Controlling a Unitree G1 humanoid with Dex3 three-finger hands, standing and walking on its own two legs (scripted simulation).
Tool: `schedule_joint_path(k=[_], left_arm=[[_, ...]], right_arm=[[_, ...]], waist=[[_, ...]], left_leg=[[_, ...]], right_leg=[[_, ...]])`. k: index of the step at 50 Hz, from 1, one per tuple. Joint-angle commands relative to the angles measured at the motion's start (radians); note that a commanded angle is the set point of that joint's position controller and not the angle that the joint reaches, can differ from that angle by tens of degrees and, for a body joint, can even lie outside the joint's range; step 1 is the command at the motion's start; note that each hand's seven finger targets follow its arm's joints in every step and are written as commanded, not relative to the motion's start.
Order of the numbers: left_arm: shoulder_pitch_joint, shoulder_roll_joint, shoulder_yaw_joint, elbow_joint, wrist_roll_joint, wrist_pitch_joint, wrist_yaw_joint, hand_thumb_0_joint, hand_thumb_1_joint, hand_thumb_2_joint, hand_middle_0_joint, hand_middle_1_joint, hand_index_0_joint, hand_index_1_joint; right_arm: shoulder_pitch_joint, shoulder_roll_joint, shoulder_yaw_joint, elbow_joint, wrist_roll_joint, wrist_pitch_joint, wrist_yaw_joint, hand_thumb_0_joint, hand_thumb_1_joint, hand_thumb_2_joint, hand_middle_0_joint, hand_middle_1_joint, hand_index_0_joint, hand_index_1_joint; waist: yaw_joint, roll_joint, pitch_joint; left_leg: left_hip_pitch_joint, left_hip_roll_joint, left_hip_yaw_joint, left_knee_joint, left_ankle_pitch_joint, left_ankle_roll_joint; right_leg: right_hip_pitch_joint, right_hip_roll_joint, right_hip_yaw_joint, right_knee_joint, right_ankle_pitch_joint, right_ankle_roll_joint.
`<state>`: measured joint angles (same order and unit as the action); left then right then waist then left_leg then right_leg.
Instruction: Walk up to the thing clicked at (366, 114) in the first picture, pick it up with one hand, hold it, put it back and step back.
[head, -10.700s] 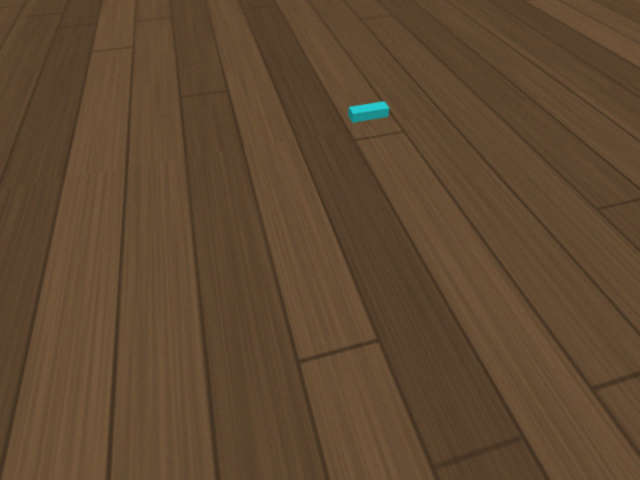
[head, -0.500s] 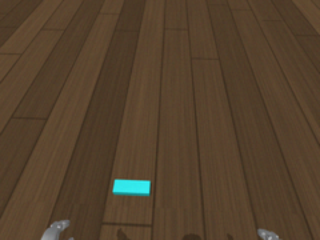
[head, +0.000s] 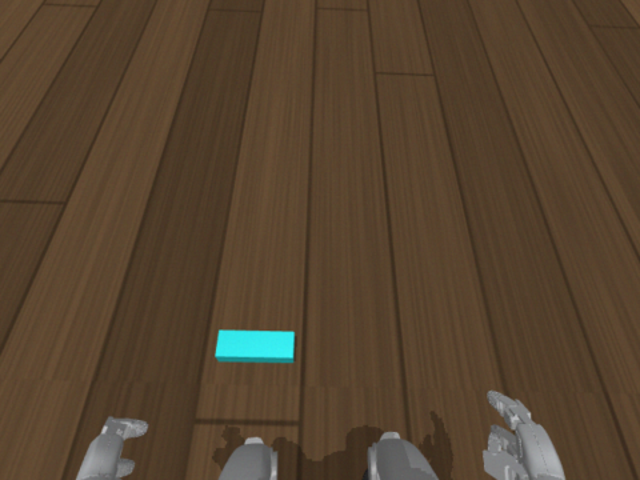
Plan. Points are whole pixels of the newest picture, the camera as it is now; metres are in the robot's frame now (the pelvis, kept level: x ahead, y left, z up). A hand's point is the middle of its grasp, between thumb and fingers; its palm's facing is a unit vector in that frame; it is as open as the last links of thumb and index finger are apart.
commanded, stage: rise first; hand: left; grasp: from above
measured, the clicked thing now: (256, 346) +0.47 +0.17 -0.68
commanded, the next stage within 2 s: none
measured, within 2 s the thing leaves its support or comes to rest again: neither
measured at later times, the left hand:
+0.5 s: hand (180, 427) +0.22 +0.25 -0.30, palm faces -0.41 -0.59 -0.70, open 14.1 cm
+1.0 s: hand (206, 376) +0.34 +0.25 -0.45, palm faces -0.47 -0.16 -0.87, open 13.9 cm
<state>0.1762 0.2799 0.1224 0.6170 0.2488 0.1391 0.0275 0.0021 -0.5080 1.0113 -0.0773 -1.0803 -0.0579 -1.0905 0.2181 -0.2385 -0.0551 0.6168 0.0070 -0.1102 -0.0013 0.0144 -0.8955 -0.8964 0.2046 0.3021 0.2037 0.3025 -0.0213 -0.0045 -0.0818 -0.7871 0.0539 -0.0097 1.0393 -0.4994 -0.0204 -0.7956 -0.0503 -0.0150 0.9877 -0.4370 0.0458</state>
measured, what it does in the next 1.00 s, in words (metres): lowers itself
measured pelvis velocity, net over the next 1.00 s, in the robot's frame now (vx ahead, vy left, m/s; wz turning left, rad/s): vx -0.09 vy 0.00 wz -0.03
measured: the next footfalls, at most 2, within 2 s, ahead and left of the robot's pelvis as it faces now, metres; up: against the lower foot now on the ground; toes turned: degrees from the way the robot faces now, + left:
none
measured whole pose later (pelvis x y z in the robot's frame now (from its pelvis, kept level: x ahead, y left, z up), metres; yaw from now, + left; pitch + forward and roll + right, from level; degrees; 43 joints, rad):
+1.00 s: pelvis -0.09 +0.00 -0.30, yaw -2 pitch +33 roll -4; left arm -0.74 0.57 0.05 1.18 1.07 -0.18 0.25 0.00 -0.49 1.00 -0.07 -1.07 -0.09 -1.05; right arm 0.16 -0.27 -0.05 0.74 -0.06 -0.08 0.08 0.01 -0.91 -0.90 0.20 0.30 0.20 0.30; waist -0.15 0.01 -0.12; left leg -2.07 0.01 -0.11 2.17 -0.68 -0.04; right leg -2.06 -0.05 0.00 2.10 -0.61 0.05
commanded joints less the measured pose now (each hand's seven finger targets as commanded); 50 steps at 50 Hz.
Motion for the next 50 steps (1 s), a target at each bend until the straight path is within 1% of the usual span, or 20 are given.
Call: schedule_joint_path(k=[1, 5, 6, 8, 13, 14, 16, 18, 19, 22, 23, 30, 32, 35, 36, 38, 40, 45, 49, 50], left_arm=[[0.050, 0.165, 0.050, -0.223, 0.027, 0.009, 0.018, 0.000, -0.588, 1.010, -0.080, -1.072, -0.062, -1.091], [0.029, 0.163, 0.034, -0.309, 0.044, 0.030, 0.023, 0.000, -0.572, 0.989, -0.073, -1.084, -0.068, -1.090], [0.010, 0.154, 0.018, -0.307, 0.056, 0.031, 0.022, 0.000, -0.583, 0.988, -0.078, -1.082, -0.073, -1.087], [-0.040, 0.183, 0.032, -0.277, 0.085, 0.020, 0.027, 0.000, -0.585, 0.985, -0.082, -1.079, -0.076, -1.085], [-0.149, 0.168, -0.023, -0.211, 0.188, -0.056, 0.044, 0.000, -0.566, 0.991, -0.079, -1.088, -0.071, -1.096], [-0.158, 0.196, -0.004, -0.192, 0.212, -0.072, 0.053, 0.000, -0.565, 0.983, -0.079, -1.089, -0.074, -1.093], [-0.218, 0.205, -0.020, -0.148, 0.262, -0.102, 0.072, 0.000, -0.549, 0.976, -0.078, -1.085, -0.078, -1.085], [-0.259, 0.248, 0.008, -0.128, 0.305, -0.125, 0.092, 0.000, -0.546, 0.978, -0.073, -1.089, -0.075, -1.088], [-0.263, 0.275, 0.026, -0.119, 0.324, -0.132, 0.102, 0.000, -0.559, 0.988, -0.073, -1.089, -0.070, -1.092], [-0.345, 0.280, 0.005, -0.069, 0.383, -0.152, 0.116, 0.000, -0.563, 0.990, -0.072, -1.103, -0.074, -1.101], [-0.371, 0.308, 0.022, -0.052, 0.401, -0.158, 0.123, 0.000, -0.539, 0.985, -0.061, -1.098, -0.068, -1.091], [-0.668, 0.371, 0.010, 0.084, 0.538, -0.224, 0.159, 0.000, -0.531, 0.990, -0.064, -1.073, -0.074, -1.064], [-0.746, 0.404, 0.018, 0.150, 0.577, -0.249, 0.168, 0.000, -0.528, 0.988, -0.062, -1.082, -0.076, -1.068], [-0.864, 0.471, 0.025, 0.209, 0.625, -0.287, 0.182, 0.000, -0.516, 0.994, -0.058, -1.072, -0.072, -1.058], [-0.903, 0.445, 0.001, 0.230, 0.644, -0.295, 0.186, 0.000, -0.522, 1.000, -0.056, -1.074, -0.069, -1.062], [-0.992, 0.507, 0.018, 0.245, 0.681, -0.313, 0.201, 0.000, -0.520, 1.004, -0.056, -1.079, -0.072, -1.062], [-1.022, 0.516, 0.012, 0.300, 0.717, -0.321, 0.215, 0.000, -0.513, 0.996, -0.054, -1.086, -0.077, -1.062], [-1.160, 0.523, -0.021, 0.386, 0.789, -0.327, 0.250, 0.000, -0.513, 1.001, -0.054, -1.064, -0.078, -1.039], [-1.221, 0.566, -0.019, 0.481, 0.849, -0.332, 0.271, 0.000, -0.510, 1.001, -0.055, -1.042, -0.077, -1.019], [-1.221, 0.549, -0.032, 0.503, 0.861, -0.333, 0.273, 0.000, -0.514, 1.007, -0.054, -1.031, -0.073, -1.012]], right_arm=[[-0.006, -0.148, -0.052, -0.156, -0.004, -0.063, -0.012, 0.000, -0.893, -0.901, 0.200, 0.300, 0.200, 0.300], [-0.016, -0.147, -0.046, -0.177, -0.004, -0.082, -0.013, 0.000, -0.897, -0.902, 0.200, 0.300, 0.200, 0.300], [-0.024, -0.144, -0.041, -0.180, -0.004, -0.088, -0.014, 0.000, -0.913, -0.906, 0.200, 0.300, 0.200, 0.300], [-0.029, -0.151, -0.039, -0.178, -0.005, -0.102, -0.017, 0.000, -0.919, -0.908, 0.200, 0.300, 0.200, 0.300], [-0.037, -0.163, -0.043, -0.168, -0.006, -0.137, -0.006, 0.000, -0.890, -0.901, 0.200, 0.300, 0.200, 0.300], [-0.040, -0.170, -0.044, -0.159, -0.006, -0.142, -0.004, 0.000, -0.891, -0.901, 0.200, 0.300, 0.200, 0.300], [-0.052, -0.176, -0.048, -0.145, -0.006, -0.149, 0.001, 0.000, -0.886, -0.900, 0.200, 0.300, 0.200, 0.300], [-0.051, -0.185, -0.057, -0.136, -0.001, -0.150, 0.006, 0.000, -0.881, -0.899, 0.200, 0.300, 0.200, 0.300], [-0.054, -0.188, -0.060, -0.125, -0.001, -0.148, 0.006, 0.000, -0.888, -0.902, 0.200, 0.300, 0.200, 0.300], [-0.050, -0.198, -0.064, -0.093, -0.001, -0.138, 0.017, 0.000, -0.899, -0.905, 0.200, 0.300, 0.200, 0.300], [-0.047, -0.203, -0.069, -0.081, -0.003, -0.133, 0.021, 0.000, -0.880, -0.900, 0.201, 0.300, 0.200, 0.300], [-0.002, -0.212, -0.086, -0.024, -0.017, -0.097, 0.039, 0.000, -0.887, -0.901, 0.201, 0.300, 0.200, 0.300], [0.018, -0.214, -0.084, -0.002, -0.024, -0.087, 0.044, 0.000, -0.892, -0.903, 0.201, 0.300, 0.200, 0.300], [0.023, -0.215, -0.090, 0.002, -0.035, -0.070, 0.046, 0.000, -0.881, -0.900, 0.200, 0.300, 0.200, 0.300], [0.037, -0.214, -0.088, 0.014, -0.040, -0.065, 0.048, 0.000, -0.882, -0.900, 0.200, 0.300, 0.200, 0.300], [0.049, -0.222, -0.089, 0.019, -0.045, -0.054, 0.050, 0.000, -0.887, -0.902, 0.200, 0.300, 0.200, 0.300], [0.057, -0.228, -0.086, 0.030, -0.051, -0.041, 0.051, 0.000, -0.893, -0.903, 0.200, 0.300, 0.200, 0.300], [0.079, -0.235, -0.070, 0.053, -0.064, -0.008, 0.059, 0.000, -0.904, -0.906, 0.200, 0.300, 0.200, 0.300], [0.084, -0.247, -0.059, 0.069, -0.073, 0.016, 0.068, 0.000, -0.903, -0.906, 0.200, 0.300, 0.200, 0.300], [0.083, -0.246, -0.056, 0.071, -0.076, 0.023, 0.072, 0.000, -0.902, -0.906, 0.200, 0.300, 0.200, 0.300]], waist=[[0.006, 0.092, -0.243], [-0.020, 0.089, -0.246], [-0.033, 0.094, -0.242], [-0.038, 0.080, -0.236], [-0.045, 0.072, -0.343], [-0.042, 0.079, -0.377], [-0.048, 0.074, -0.405], [-0.030, 0.067, -0.450], [-0.016, 0.090, -0.480], [-0.020, 0.106, -0.549], [-0.011, 0.105, -0.578], [-0.039, 0.030, -0.693], [-0.042, 0.006, -0.704], [-0.053, -0.019, -0.700], [-0.063, -0.004, -0.704], [-0.067, 0.022, -0.728], [-0.073, 0.047, -0.713], [-0.124, 0.112, -0.682], [-0.138, 0.152, -0.623], [-0.144, 0.180, -0.608]], left_leg=[[0.082, -0.022, -0.012, -0.107, 0.277, 0.003], [0.011, -0.020, -0.028, -0.066, 0.176, 0.007], [-0.010, -0.019, -0.029, -0.043, 0.167, 0.006], [-0.074, -0.020, -0.035, 0.010, 0.134, 0.010], [-0.220, -0.036, -0.026, 0.180, 0.104, 0.013], [-0.243, -0.038, -0.024, 0.220, 0.144, 0.012], [-0.319, -0.045, -0.024, 0.286, 0.132, 0.012], [-0.374, -0.052, -0.018, 0.334, 0.100, 0.014], [-0.392, -0.054, -0.008, 0.362, 0.115, 0.014], [-0.449, -0.056, -0.013, 0.447, 0.189, 0.011], [-0.465, -0.058, -0.008, 0.481, 0.207, 0.014], [-0.689, -0.067, 0.021, 0.668, 0.099, 0.034], [-0.755, -0.069, 0.026, 0.724, 0.092, 0.041], [-0.859, -0.073, 0.040, 0.775, -0.014, 0.052], [-0.852, -0.073, 0.040, 0.788, -0.019, 0.051], [-0.873, -0.074, 0.041, 0.811, -0.061, 0.052], [-0.875, -0.075, 0.033, 0.820, -0.083, 0.048], [-0.882, -0.076, 0.009, 0.839, -0.119, 0.045], [-0.901, -0.077, -0.017, 0.849, -0.140, 0.040], [-0.891, -0.077, -0.020, 0.852, -0.146, 0.037]], right_leg=[[0.051, 0.049, -0.038, -0.028, 0.169, -0.060], [-0.027, 0.044, -0.035, 0.018, 0.111, -0.056], [-0.066, 0.043, -0.032, 0.041, 0.100, -0.058], [-0.133, 0.040, -0.033, 0.093, 0.072, -0.057], [-0.289, 0.035, -0.021, 0.255, 0.049, -0.060], [-0.312, 0.034, -0.020, 0.295, 0.084, -0.062], [-0.372, 0.031, -0.019, 0.362, 0.084, -0.062], [-0.412, 0.028, -0.011, 0.404, 0.060, -0.063], [-0.425, 0.028, -0.005, 0.426, 0.075, -0.066], [-0.505, 0.026, -0.011, 0.526, 0.126, -0.072], [-0.518, 0.027, -0.010, 0.550, 0.139, -0.071], [-0.574, 0.026, -0.001, 0.661, 0.086, -0.061], [-0.590, 0.025, -0.001, 0.694, 0.086, -0.056], [-0.617, 0.030, 0.006, 0.694, -0.036, -0.049], [-0.644, 0.030, 0.000, 0.708, -0.042, -0.051], [-0.681, 0.034, -0.004, 0.729, -0.097, -0.053], [-0.740, 0.036, -0.025, 0.762, -0.126, -0.058], [-0.853, 0.035, -0.064, 0.831, -0.151, -0.065], [-0.968, 0.034, -0.087, 0.892, -0.162, -0.072], [-0.999, 0.034, -0.091, 0.904, -0.166, -0.075]])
